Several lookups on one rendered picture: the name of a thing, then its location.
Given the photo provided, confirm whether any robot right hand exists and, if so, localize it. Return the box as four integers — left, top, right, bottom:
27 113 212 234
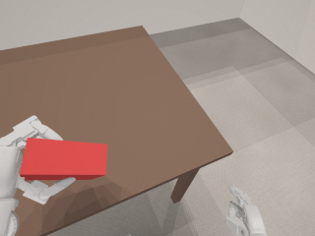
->
226 185 267 236

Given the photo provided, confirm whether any sponge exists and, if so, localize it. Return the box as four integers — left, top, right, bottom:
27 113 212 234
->
20 138 108 181

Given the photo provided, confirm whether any robot left forearm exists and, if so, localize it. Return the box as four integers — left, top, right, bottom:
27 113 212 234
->
0 198 20 236

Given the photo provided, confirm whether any robot left hand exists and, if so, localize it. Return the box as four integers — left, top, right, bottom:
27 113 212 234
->
0 115 76 205

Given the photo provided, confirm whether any table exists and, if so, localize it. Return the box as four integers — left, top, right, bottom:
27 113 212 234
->
0 26 233 236

